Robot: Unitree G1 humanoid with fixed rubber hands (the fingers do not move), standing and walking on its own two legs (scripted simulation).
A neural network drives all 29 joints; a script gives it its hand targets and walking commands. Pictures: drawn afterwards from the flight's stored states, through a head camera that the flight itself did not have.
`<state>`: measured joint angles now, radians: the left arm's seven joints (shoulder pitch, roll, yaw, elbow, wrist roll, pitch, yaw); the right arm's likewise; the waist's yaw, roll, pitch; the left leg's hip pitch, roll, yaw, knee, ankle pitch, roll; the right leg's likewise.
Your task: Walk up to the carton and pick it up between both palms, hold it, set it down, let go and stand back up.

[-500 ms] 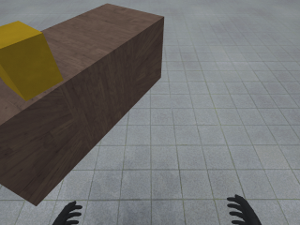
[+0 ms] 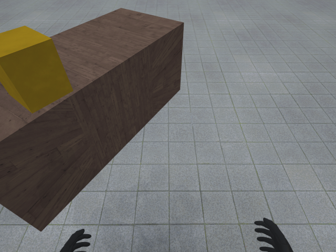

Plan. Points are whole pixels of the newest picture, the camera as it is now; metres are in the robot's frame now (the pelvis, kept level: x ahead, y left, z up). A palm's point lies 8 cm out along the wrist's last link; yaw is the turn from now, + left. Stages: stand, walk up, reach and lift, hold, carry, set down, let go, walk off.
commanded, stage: walk up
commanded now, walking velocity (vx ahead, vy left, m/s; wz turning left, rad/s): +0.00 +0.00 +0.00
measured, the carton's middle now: (28, 69) +0.79 +0.63 +0.01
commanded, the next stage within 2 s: none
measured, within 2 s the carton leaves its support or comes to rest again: neither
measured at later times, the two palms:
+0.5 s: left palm out of the picture +0.13 +0.39 -0.09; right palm (272, 245) +0.17 -0.23 -0.07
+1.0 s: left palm (37, 223) +0.19 +0.33 -0.03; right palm (252, 157) +0.42 -0.25 -0.07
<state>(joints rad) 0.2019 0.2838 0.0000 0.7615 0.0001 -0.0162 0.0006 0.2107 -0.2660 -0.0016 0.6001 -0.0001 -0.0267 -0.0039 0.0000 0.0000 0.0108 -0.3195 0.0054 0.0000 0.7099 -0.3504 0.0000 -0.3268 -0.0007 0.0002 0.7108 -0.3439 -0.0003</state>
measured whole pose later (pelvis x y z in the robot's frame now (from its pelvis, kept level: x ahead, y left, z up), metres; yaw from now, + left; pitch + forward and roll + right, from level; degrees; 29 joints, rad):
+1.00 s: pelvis +0.22 -0.02 +0.02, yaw +24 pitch -1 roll +3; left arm 0.24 0.41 0.07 0.75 0.00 -0.08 -0.03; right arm 0.35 -0.39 -0.07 0.60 0.00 -0.04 0.03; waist 0.00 0.02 0.02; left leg -0.50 -0.01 -0.13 1.06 -0.26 0.00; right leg -0.28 -0.03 -0.15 0.57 -0.28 -0.05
